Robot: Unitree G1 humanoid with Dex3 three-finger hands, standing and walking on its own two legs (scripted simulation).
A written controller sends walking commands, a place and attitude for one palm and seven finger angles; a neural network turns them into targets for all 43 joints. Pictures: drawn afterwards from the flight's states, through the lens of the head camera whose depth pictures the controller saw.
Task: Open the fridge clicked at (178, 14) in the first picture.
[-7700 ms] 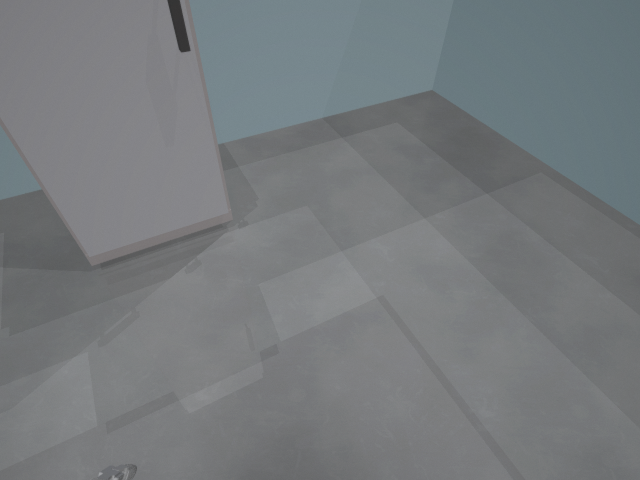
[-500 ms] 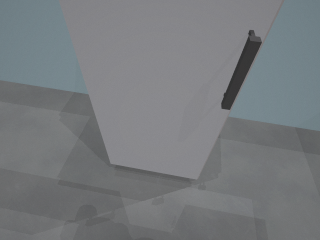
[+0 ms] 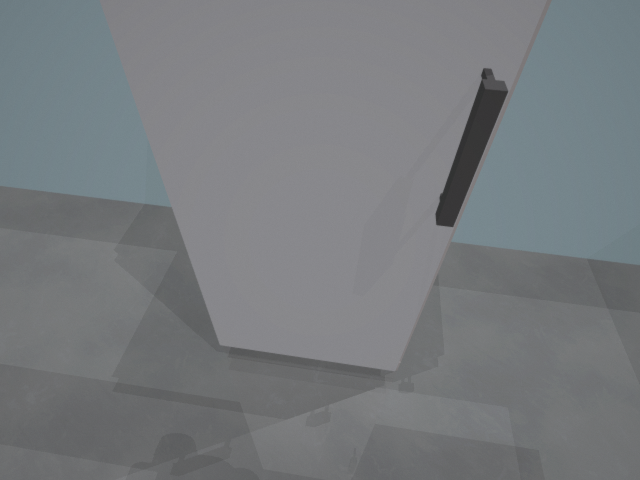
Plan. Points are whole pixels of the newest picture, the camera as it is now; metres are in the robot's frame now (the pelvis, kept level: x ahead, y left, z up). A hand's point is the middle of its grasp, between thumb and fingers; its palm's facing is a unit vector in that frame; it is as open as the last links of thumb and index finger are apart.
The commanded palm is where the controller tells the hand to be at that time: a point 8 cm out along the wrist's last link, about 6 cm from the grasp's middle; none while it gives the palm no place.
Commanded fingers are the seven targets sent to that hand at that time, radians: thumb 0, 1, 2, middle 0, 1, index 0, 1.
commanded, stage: shuffle to correct the standing spot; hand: right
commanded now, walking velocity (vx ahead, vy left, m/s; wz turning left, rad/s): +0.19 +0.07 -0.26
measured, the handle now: (463, 154) +0.54 -0.17 +0.15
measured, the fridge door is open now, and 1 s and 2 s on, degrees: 0 0 0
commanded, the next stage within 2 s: come to a stop and stand still in 0.20 s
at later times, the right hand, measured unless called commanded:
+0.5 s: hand out of the picture +0.11 -0.19 -0.18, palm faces +0.11 +0.97 -0.22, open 7.3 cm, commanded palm none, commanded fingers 0.00 -0.90 -0.90 0.20 0.30 0.20 0.30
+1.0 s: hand out of the picture +0.13 -0.15 -0.15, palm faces +0.20 +0.93 -0.29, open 7.3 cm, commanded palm none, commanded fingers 0.00 -0.90 -0.90 0.20 0.30 0.20 0.30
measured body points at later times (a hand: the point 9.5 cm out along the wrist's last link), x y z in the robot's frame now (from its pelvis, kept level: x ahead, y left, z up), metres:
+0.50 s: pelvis +0.10 +0.00 -0.01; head +0.16 -0.01 +0.44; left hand +0.07 +0.20 -0.16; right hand +0.11 -0.24 -0.16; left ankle +0.12 +0.09 -0.68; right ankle -0.05 -0.13 -0.73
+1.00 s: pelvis +0.10 +0.06 +0.00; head +0.14 +0.08 +0.45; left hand +0.25 +0.29 -0.15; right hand +0.12 -0.19 -0.13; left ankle +0.22 +0.09 -0.73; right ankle +0.04 -0.11 -0.64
